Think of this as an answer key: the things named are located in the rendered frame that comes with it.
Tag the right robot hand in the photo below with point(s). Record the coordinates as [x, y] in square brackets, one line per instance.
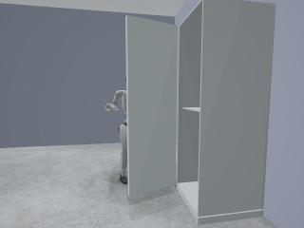
[108, 107]

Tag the fridge door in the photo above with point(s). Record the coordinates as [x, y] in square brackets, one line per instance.
[151, 60]

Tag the right robot shin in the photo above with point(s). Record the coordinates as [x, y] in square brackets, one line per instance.
[123, 163]

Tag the right robot upper arm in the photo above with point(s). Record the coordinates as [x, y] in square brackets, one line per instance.
[117, 96]

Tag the robot right thigh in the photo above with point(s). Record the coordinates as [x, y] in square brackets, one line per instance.
[123, 138]

